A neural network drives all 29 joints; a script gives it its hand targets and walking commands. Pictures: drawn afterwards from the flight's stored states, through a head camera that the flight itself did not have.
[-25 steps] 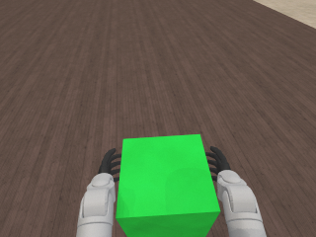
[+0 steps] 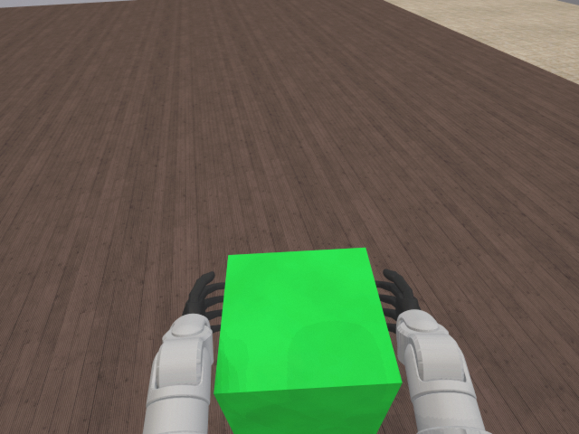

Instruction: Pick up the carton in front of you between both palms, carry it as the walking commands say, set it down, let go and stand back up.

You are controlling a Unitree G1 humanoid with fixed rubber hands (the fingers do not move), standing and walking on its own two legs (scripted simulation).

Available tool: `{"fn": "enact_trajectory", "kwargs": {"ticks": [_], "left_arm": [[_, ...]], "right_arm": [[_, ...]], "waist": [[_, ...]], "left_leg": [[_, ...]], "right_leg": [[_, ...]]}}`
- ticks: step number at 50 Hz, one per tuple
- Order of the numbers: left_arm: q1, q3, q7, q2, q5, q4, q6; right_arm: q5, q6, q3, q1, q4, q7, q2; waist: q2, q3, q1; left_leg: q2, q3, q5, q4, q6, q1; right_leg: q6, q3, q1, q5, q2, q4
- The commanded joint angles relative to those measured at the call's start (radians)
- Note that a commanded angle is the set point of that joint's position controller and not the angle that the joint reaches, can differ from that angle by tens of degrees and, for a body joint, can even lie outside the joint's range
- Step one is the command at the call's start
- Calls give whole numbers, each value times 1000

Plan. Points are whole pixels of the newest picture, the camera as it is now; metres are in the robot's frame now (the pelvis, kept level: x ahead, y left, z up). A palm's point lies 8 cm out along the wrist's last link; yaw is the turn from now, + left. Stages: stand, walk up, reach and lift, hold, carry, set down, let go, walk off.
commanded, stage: set down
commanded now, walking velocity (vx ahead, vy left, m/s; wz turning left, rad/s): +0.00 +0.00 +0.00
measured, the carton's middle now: (302, 351) +0.28 +0.00 -0.04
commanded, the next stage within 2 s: none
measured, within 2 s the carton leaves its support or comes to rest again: neither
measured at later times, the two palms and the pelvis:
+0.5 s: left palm (209, 340) +0.33 +0.16 -0.08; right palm (379, 331) +0.33 -0.14 -0.08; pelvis -0.05 +0.01 -0.05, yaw +1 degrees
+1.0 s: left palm (228, 361) +0.37 +0.15 -0.25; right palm (364, 351) +0.39 -0.15 -0.26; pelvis -0.03 -0.01 -0.18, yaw +1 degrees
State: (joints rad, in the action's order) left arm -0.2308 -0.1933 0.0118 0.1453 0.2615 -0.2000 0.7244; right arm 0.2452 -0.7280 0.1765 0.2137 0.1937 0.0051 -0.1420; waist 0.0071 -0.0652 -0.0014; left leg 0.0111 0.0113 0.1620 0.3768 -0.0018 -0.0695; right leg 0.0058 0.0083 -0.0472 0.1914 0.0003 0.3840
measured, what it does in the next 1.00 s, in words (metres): lowers itself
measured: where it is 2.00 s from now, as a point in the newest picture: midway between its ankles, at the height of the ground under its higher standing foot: outside the picture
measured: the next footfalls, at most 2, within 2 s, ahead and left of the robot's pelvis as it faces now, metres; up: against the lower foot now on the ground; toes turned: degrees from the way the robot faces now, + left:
none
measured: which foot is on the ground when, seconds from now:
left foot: down 0.00-1.00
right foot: down 0.00-1.00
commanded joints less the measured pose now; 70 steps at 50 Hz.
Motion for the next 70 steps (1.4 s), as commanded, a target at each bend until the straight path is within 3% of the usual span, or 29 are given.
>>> {"fn": "enact_trajectory", "kwargs": {"ticks": [1, 4, 8, 11, 14, 18, 23, 28, 32, 35, 41, 51, 61, 70], "left_arm": [[-507, 474, -223, 881, -210, 0, -33], [-674, 413, -244, 921, -192, -128, -63], [-860, 230, -242, 942, -105, -345, -122], [-884, 55, -202, 856, -4, -459, -156], [-857, -95, -164, 727, 85, -504, -191], [-827, -168, -141, 627, 130, -508, -275], [-866, -51, -130, 708, 78, -467, -419], [-921, 184, -135, 853, -22, -430, -558], [-915, 362, -133, 915, -103, -325, -585], [-884, 423, -134, 924, -135, -295, -567], [-866, 386, -157, 903, -138, -369, -511], [-942, 269, -138, 832, -131, -473, -542], [-1117, 286, -79, 785, -173, -450, -562], [-1286, 285, -48, 773, -205, -456, -536]], "right_arm": [[-196, 48, -461, 555, -13, -219, -864], [-160, 86, -376, 713, 132, -250, -876], [-62, 159, -186, 915, 349, -274, -851], [37, 195, -22, 952, 464, -255, -762], [134, 223, 116, 917, 528, -226, -640], [182, 303, 173, 884, 527, -202, -544], [117, 446, 74, 909, 498, -206, -609], [7, 583, -154, 967, 462, -219, -741], [-96, 607, -337, 974, 363, -218, -822], [-138, 582, -406, 947, 330, -210, -848], [-134, 521, -386, 932, 390, -199, -854], [-114, 554, -294, 1006, 489, -146, -790], [-166, 578, -317, 1188, 473, -109, -707], [-199, 553, -299, 1353, 510, -122, -652]], "waist": [[-9, 171, 0], [-14, 149, -16], [-31, 131, -19], [-38, 88, -13], [-15, 81, -10], [5, 159, -1], [-6, 373, -8], [-16, 738, -27], [-14, 1111, -8], [-1, 1196, 2], [26, 1067, 13], [25, 1047, 8], [13, 1180, 7], [3, 1205, -2]], "left_leg": [[-83, -83, 79, -41, 25, 44], [-76, -80, 239, -12, 27, 9], [-67, -106, 384, 21, 21, -40], [-69, -103, 388, 51, 20, -86], [-78, -86, 354, 104, 19, -155], [-97, -64, 262, 212, 9, -294], [-124, -64, 93, 356, 1, -412], [-141, -70, -74, 541, -15, -484], [-155, -59, -224, 681, -25, -560], [-161, -42, -217, 747, -29, -688], [-171, -22, -55, 825, -25, -973], [-182, -6, -4, 985, -29, -1260], [-189, 21, 63, 1159, -48, -1376], [-191, 33, 129, 1285, -50, -1420]], "right_leg": [[22, -88, -74, 75, 66, -69], [40, -80, -134, 233, 63, -40], [46, -68, -197, 312, 73, 36], [46, -59, -265, 314, 79, 83], [44, -53, -343, 312, 85, 127], [39, -43, -477, 246, 92, 218], [34, -39, -633, 123, 117, 354], [12, -39, -766, -4, 135, 525], [-1, -43, -790, -177, 146, 663], [-13, -49, -833, -209, 149, 722], [-25, -59, -994, -86, 151, 784], [-31, -57, -1187, -70, 156, 932], [-33, -17, -1330, 27, 171, 1117], [-27, 14, -1495, 135, 170, 1246]]}}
